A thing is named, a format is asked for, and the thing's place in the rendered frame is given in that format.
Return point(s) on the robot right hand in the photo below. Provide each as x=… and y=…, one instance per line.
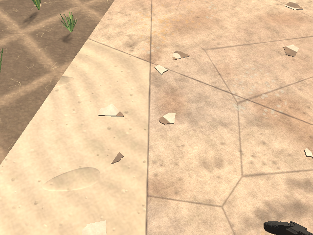
x=285, y=228

